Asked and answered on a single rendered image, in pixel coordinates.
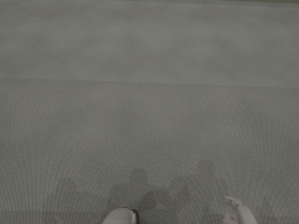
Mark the right robot hand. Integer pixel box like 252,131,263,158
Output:
222,195,258,224

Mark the left robot thigh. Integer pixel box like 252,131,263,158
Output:
101,207,136,224

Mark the left robot shin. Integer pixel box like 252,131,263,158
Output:
121,205,133,212

